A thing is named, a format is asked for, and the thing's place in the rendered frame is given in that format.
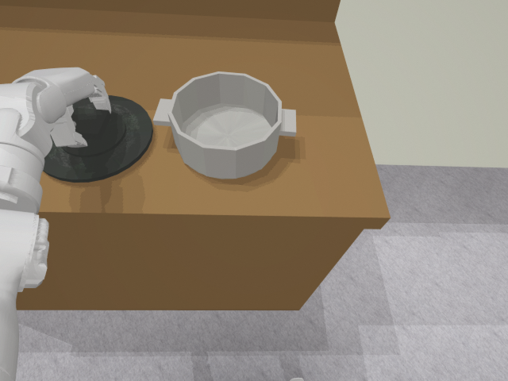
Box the lid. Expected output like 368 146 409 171
43 95 153 183

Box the robot left forearm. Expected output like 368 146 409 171
0 75 67 214

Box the left robot hand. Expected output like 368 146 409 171
22 67 111 148

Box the table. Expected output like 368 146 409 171
0 0 391 310

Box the knob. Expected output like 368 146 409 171
71 108 111 140

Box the pot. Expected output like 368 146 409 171
153 71 296 179

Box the left robot upper arm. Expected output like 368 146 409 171
0 209 49 381

